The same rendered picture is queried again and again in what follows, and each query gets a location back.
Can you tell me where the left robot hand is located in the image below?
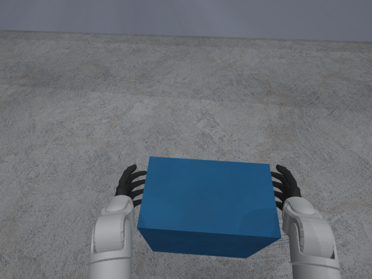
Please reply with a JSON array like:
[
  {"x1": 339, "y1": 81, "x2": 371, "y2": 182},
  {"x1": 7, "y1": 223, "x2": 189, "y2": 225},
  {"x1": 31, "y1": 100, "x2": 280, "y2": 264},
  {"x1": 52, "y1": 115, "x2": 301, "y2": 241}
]
[{"x1": 115, "y1": 164, "x2": 147, "y2": 207}]

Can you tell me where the robot left forearm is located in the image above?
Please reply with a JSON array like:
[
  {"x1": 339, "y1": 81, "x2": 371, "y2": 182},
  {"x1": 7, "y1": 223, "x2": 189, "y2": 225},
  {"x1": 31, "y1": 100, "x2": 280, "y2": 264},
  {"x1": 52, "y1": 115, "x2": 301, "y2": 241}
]
[{"x1": 88, "y1": 195, "x2": 135, "y2": 279}]

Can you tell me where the robot right forearm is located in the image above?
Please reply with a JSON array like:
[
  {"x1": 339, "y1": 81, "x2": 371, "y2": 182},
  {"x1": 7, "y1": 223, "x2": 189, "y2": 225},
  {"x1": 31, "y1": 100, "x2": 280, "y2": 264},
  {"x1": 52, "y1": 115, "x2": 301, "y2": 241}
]
[{"x1": 282, "y1": 196, "x2": 341, "y2": 279}]

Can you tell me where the carton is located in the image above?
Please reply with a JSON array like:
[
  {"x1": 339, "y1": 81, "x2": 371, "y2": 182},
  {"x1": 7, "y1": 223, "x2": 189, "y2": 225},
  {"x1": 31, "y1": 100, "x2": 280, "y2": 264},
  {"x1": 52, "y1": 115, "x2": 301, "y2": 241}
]
[{"x1": 137, "y1": 156, "x2": 281, "y2": 258}]

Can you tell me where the right robot hand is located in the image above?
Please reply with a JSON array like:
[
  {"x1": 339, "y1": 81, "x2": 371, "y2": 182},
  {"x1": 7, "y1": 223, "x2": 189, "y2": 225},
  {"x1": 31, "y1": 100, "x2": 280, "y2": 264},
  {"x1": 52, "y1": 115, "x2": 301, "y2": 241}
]
[{"x1": 271, "y1": 164, "x2": 301, "y2": 210}]

